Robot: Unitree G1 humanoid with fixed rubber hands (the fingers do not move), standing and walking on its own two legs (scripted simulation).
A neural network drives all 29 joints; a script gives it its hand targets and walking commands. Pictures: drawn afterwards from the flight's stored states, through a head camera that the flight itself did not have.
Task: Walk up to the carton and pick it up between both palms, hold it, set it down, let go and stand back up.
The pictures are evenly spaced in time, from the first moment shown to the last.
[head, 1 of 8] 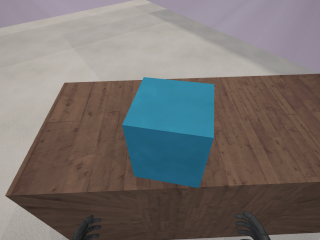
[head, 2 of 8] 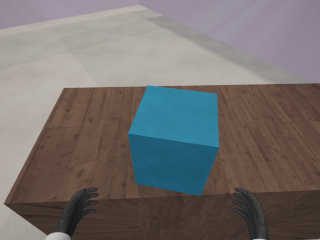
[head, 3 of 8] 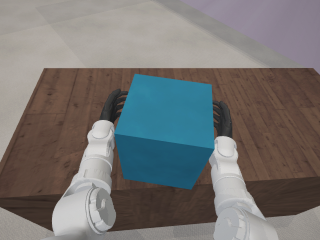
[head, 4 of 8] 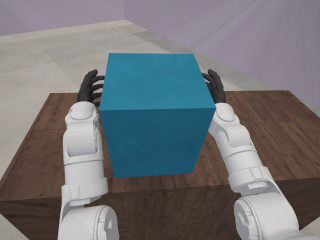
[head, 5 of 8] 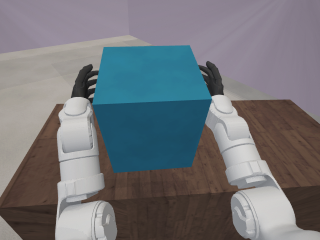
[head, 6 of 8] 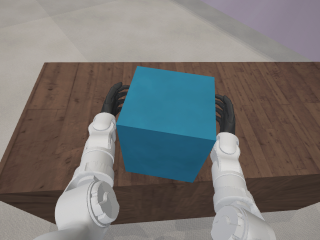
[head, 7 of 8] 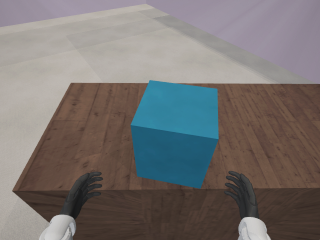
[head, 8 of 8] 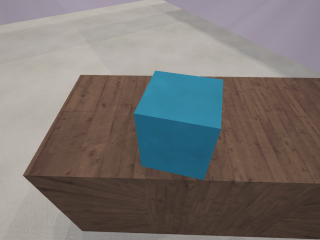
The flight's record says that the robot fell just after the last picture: no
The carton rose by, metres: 0.19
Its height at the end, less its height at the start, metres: +0.00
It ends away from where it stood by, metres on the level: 0.01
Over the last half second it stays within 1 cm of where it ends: yes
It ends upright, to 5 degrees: yes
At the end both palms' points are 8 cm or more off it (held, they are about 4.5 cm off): yes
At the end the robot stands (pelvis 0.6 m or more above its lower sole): yes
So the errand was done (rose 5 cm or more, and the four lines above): yes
